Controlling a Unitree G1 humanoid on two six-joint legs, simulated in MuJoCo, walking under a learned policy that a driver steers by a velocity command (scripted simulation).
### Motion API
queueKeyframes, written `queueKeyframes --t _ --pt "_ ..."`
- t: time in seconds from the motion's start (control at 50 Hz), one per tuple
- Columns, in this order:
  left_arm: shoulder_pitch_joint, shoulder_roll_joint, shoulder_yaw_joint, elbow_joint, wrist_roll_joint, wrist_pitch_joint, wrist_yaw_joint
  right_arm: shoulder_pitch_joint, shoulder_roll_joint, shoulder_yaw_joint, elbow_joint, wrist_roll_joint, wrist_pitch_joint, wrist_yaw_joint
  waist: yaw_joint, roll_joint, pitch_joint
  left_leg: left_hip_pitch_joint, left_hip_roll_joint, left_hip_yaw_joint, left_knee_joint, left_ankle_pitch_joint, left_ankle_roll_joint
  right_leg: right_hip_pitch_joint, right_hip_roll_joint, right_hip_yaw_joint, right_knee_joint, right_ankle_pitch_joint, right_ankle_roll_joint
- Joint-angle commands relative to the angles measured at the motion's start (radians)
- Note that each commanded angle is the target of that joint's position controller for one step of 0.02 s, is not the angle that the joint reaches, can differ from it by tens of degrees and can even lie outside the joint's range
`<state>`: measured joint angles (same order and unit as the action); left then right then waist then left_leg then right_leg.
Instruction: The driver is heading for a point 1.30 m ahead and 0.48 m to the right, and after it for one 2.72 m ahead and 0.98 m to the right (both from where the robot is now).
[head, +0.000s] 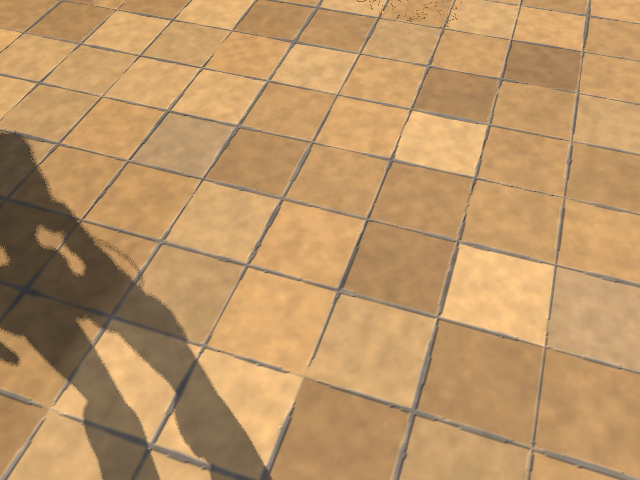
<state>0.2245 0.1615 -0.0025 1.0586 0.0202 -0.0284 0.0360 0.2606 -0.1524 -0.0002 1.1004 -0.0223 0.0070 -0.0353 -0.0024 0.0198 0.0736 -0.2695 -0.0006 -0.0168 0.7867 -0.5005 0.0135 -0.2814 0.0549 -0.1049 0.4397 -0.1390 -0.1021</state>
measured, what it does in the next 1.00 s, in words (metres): walks ahead: left foot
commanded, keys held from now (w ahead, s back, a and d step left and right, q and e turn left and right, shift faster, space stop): no key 0.24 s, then w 0.68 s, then w+e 0.08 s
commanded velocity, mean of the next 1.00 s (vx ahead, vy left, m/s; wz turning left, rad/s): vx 0.28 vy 0.00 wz -0.01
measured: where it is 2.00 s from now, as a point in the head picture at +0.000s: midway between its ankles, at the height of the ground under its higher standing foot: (393, 318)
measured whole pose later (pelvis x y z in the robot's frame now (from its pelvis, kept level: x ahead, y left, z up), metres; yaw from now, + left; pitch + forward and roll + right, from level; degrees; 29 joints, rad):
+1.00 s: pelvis +0.30 -0.02 -0.01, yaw -2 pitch +1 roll +0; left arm 0.52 0.13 0.01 1.11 0.02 -0.11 0.02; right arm -0.02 -0.17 -0.03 0.90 -0.02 -0.05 0.03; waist 0.07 0.01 0.07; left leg -0.56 0.00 0.11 0.58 -0.09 0.10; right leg 0.16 0.05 -0.05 0.21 -0.39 -0.06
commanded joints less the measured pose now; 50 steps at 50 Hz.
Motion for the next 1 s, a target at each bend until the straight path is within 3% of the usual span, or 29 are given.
queueKeyframes --t 0.02,0.06,0.1,0.12,0.14,0.18,0.24,0.3,0.32,0.36,0.38,0.4,0.44,0.48,0.5,0.54,0.56,0.58,0.6,0.62,0.64,0.66,0.68,0.72,0.78,0.86,0.92,0.96,1.0 --pt "0.030 0.115 0.017 -0.023 -0.003 -0.002 0.003 0.175 -0.026 -0.003 0.044 0.007 0.024 -0.009 -0.025 -0.094 -0.089 0.103 -0.001 0.019 -0.129 0.088 -0.009 -0.002 -0.249 0.255 -0.201 0.022 -0.091" --pt "0.003 0.122 0.020 -0.027 -0.015 0.010 0.000 0.171 -0.018 0.001 0.052 0.002 0.025 -0.008 -0.039 -0.092 -0.064 0.179 0.001 0.035 -0.257 0.228 0.000 -0.080 -0.226 0.250 -0.219 -0.223 -0.053" --pt "0.024 0.111 0.021 -0.020 -0.018 0.019 -0.004 0.143 -0.046 0.002 0.037 -0.014 0.017 -0.006 -0.027 -0.062 0.000 0.197 0.051 -0.031 -0.381 0.275 0.013 -0.152 -0.203 0.255 -0.239 -0.388 0.017" --pt "0.047 0.099 0.023 -0.018 -0.023 0.026 -0.007 0.124 -0.072 0.001 0.029 -0.011 0.009 -0.006 -0.001 -0.025 0.042 0.114 0.080 -0.080 -0.420 0.204 0.025 -0.132 -0.166 0.232 -0.239 -0.364 0.042" --pt "0.058 0.082 0.021 -0.012 -0.022 0.030 -0.009 0.113 -0.070 0.001 0.036 0.001 0.001 -0.006 0.011 0.041 0.072 0.005 0.082 -0.092 -0.451 0.149 0.031 -0.040 -0.139 0.195 -0.203 -0.261 0.049" --pt "0.098 0.066 0.018 0.008 -0.012 0.027 -0.010 0.096 -0.050 0.006 0.036 0.010 -0.017 -0.007 0.030 0.067 0.035 -0.035 0.091 -0.101 -0.499 0.179 0.025 0.097 -0.133 0.175 -0.134 -0.107 0.044" --pt "0.116 0.069 0.017 0.027 -0.009 0.017 -0.010 0.102 -0.052 0.005 0.033 0.014 -0.030 -0.012 0.032 0.021 0.000 0.016 0.091 -0.094 -0.500 0.259 0.030 0.125 -0.140 0.174 -0.119 -0.034 0.039" --pt "0.113 0.078 0.024 0.026 -0.009 0.019 -0.012 0.153 -0.089 -0.014 0.036 0.007 -0.023 -0.008 0.013 0.031 0.007 0.022 0.074 -0.112 -0.508 -0.053 0.075 0.052 -0.079 0.125 -0.048 -0.317 0.025" --pt "0.097 0.079 0.027 0.016 -0.005 0.022 -0.016 0.171 -0.104 -0.023 0.031 0.005 -0.018 -0.005 0.000 0.043 0.044 0.016 0.093 -0.154 -0.532 -0.183 0.102 -0.024 -0.059 0.111 -0.006 -0.403 0.019" --pt "0.037 0.037 0.021 -0.020 0.007 0.015 -0.028 0.240 -0.135 -0.041 0.039 0.006 -0.016 -0.004 -0.039 0.122 0.108 0.067 0.216 -0.322 -0.643 -0.328 0.172 -0.179 -0.015 0.035 0.165 -0.339 0.030" --pt "0.014 0.032 0.021 -0.037 0.019 0.008 -0.033 0.242 -0.147 -0.051 0.039 0.004 -0.018 -0.005 -0.046 0.142 0.130 0.080 0.281 -0.384 -0.678 -0.304 0.207 -0.224 -0.042 0.030 0.252 -0.272 0.030" --pt "-0.004 0.051 0.027 -0.054 0.018 -0.001 -0.038 0.242 -0.146 -0.056 0.035 0.000 -0.024 -0.005 -0.046 0.124 0.127 0.110 0.307 -0.405 -0.694 -0.247 0.226 -0.276 -0.067 0.050 0.314 -0.272 0.027" --pt "-0.013 0.073 0.039 -0.079 0.014 -0.021 -0.048 0.230 -0.150 -0.063 0.029 -0.005 -0.041 -0.001 -0.028 0.093 0.106 0.171 0.307 -0.371 -0.671 -0.126 0.229 -0.319 -0.100 0.078 0.339 -0.283 0.024" --pt "-0.022 0.072 0.044 -0.094 0.004 -0.037 -0.055 0.205 -0.142 -0.066 0.019 -0.001 -0.055 0.002 -0.015 0.086 0.088 0.166 0.261 -0.285 -0.641 -0.014 0.203 -0.250 -0.091 0.057 0.262 -0.263 0.027" --pt "-0.011 0.065 0.046 -0.097 0.000 -0.041 -0.057 0.192 -0.146 -0.069 0.015 0.000 -0.059 0.003 -0.004 0.089 0.080 0.135 0.242 -0.247 -0.621 0.027 0.194 -0.180 -0.078 0.038 0.210 -0.244 0.027" --pt "0.122 0.047 0.052 -0.055 -0.007 -0.045 -0.055 0.147 -0.151 -0.073 0.003 0.009 -0.063 0.008 0.064 0.060 0.058 -0.022 0.182 -0.154 -0.521 0.084 0.165 0.100 -0.021 -0.020 0.058 -0.146 0.028" --pt "0.236 0.070 0.066 -0.017 -0.007 -0.048 -0.048 0.142 -0.138 -0.070 -0.003 0.005 -0.069 0.011 0.105 0.013 0.021 -0.119 0.140 -0.106 -0.404 0.140 0.144 0.280 -0.016 0.008 0.021 -0.158 0.025" --pt "0.374 0.143 0.087 0.011 0.009 -0.056 -0.034 0.111 -0.086 -0.055 -0.029 0.001 -0.079 0.020 0.164 -0.170 -0.023 -0.234 0.042 0.018 -0.099 0.168 0.101 0.419 -0.207 0.270 -0.130 -0.323 -0.005" --pt "0.486 0.247 0.109 0.036 0.002 -0.049 -0.030 0.116 -0.040 -0.046 -0.076 0.002 -0.086 0.031 0.163 -0.381 -0.061 -0.449 -0.070 0.102 0.189 -0.030 0.070 0.496 -0.427 0.711 -0.305 -0.543 -0.105" --pt "0.396 0.190 0.092 0.024 0.005 -0.037 -0.026 0.070 -0.103 -0.061 -0.091 -0.025 -0.082 0.040 0.102 -0.215 0.018 -0.491 0.005 0.017 0.347 -0.006 0.090 0.384 -0.446 0.737 -0.309 -0.573 -0.134" --pt "0.284 0.155 0.081 -0.017 0.006 -0.042 -0.032 0.025 -0.093 -0.060 -0.102 -0.023 -0.085 0.051 0.063 -0.094 0.070 -0.499 0.050 -0.009 0.376 0.108 0.099 0.298 -0.412 0.636 -0.299 -0.510 -0.123" --pt "0.224 0.142 0.076 -0.037 0.005 -0.050 -0.035 0.025 -0.074 -0.056 -0.098 -0.012 -0.091 0.059 0.035 -0.051 0.070 -0.460 0.074 -0.014 0.352 0.193 0.094 0.250 -0.365 0.527 -0.309 -0.370 -0.104" --pt "0.201 0.126 0.069 -0.046 0.002 -0.060 -0.034 0.029 -0.072 -0.058 -0.095 -0.012 -0.090 0.063 0.014 -0.042 0.055 -0.426 0.088 -0.007 0.322 0.238 0.084 0.234 -0.331 0.449 -0.317 -0.259 -0.089" --pt "0.232 0.096 0.055 -0.027 -0.002 -0.074 -0.028 0.040 -0.077 -0.062 -0.090 -0.017 -0.075 0.068 0.000 -0.066 0.027 -0.404 0.082 0.026 0.289 0.283 0.062 0.259 -0.282 0.327 -0.307 -0.008 -0.073" --pt "0.313 0.094 0.045 0.007 -0.005 -0.081 -0.022 -0.051 -0.069 -0.061 -0.126 -0.014 -0.058 0.069 0.006 -0.079 0.024 -0.459 0.071 0.067 0.233 0.324 0.039 0.307 -0.262 0.229 -0.280 0.287 -0.076" --pt "0.323 0.087 0.035 0.011 -0.005 -0.083 -0.021 -0.253 -0.047 -0.044 -0.207 -0.004 -0.056 0.073 0.033 -0.097 0.065 -0.407 0.040 0.121 -0.019 0.425 0.028 0.253 -0.223 0.151 -0.294 0.391 -0.072" --pt "0.341 0.105 0.037 0.023 -0.005 -0.087 -0.017 -0.320 -0.057 -0.039 -0.239 0.004 -0.056 0.071 0.042 -0.113 0.071 -0.310 0.012 0.152 -0.159 0.459 0.055 0.268 -0.239 0.133 -0.292 0.480 -0.071" --pt "0.328 0.116 0.039 0.027 -0.003 -0.088 -0.015 -0.301 -0.082 -0.048 -0.249 0.004 -0.060 0.062 0.015 -0.108 0.055 -0.239 -0.008 0.141 -0.196 0.437 0.087 0.308 -0.260 0.145 -0.226 0.653 -0.068" --pt "0.288 0.144 0.047 0.020 0.001 -0.085 -0.013 -0.146 -0.122 -0.068 -0.208 0.005 -0.072 0.046 -0.056 -0.112 -0.032 -0.076 -0.052 0.133 -0.223 0.372 0.119 0.350 -0.256 0.144 -0.039 0.878 -0.053"
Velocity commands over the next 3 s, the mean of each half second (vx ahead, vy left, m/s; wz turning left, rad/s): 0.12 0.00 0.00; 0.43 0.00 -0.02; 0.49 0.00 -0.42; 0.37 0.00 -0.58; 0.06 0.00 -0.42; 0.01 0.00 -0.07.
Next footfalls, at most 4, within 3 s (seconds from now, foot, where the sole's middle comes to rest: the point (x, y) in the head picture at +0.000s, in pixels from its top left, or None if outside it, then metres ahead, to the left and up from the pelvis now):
0.10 left None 0.05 0.13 -0.77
1.04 left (315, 464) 0.51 0.06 -0.77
1.58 right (415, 358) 0.75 -0.17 -0.77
2.12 left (387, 269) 1.00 -0.13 -0.77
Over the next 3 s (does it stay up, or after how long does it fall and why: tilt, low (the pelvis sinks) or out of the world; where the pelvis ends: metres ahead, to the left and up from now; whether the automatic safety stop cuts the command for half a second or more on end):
stays up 0.88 -0.17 0.01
